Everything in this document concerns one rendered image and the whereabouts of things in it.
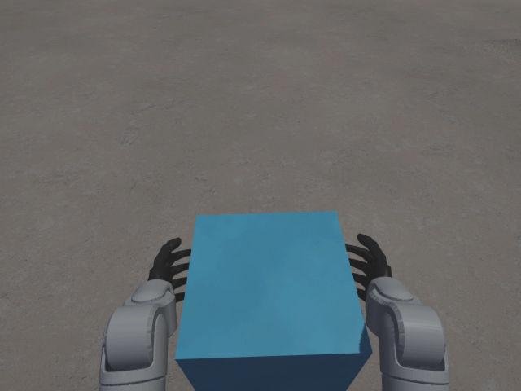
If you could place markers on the left robot hand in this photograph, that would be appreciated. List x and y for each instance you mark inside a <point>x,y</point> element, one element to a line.
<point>162,268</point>

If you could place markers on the robot left forearm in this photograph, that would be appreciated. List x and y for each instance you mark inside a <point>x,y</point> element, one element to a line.
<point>135,341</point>

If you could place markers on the right robot hand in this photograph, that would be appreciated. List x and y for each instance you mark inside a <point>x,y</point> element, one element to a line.
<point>375,267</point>

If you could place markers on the carton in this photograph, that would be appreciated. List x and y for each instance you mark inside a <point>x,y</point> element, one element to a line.
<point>271,305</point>

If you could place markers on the robot right forearm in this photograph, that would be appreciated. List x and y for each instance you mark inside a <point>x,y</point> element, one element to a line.
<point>412,344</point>

